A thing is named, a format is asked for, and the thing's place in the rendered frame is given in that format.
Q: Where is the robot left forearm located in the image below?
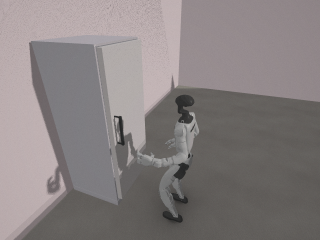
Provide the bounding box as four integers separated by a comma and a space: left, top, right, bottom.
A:
152, 153, 187, 168

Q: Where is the robot left upper arm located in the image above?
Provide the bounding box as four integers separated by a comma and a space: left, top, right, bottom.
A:
174, 124, 188, 162

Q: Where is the robot right upper arm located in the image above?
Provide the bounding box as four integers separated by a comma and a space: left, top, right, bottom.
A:
189, 112, 199, 137

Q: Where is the robot right hand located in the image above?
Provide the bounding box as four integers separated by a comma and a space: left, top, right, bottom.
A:
165, 138, 176, 149

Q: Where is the fridge door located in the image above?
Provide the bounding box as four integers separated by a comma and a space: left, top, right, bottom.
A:
96, 39, 147, 199

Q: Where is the robot left hand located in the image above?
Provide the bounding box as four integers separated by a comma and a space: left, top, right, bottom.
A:
136, 151, 155, 166

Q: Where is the right robot foot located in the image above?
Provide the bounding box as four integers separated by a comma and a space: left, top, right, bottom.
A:
171, 193, 188, 204

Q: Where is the robot left thigh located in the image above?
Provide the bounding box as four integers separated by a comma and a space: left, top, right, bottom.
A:
159, 163, 186, 195

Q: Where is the handle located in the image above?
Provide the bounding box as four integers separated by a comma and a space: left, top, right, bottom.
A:
114, 116, 125, 146

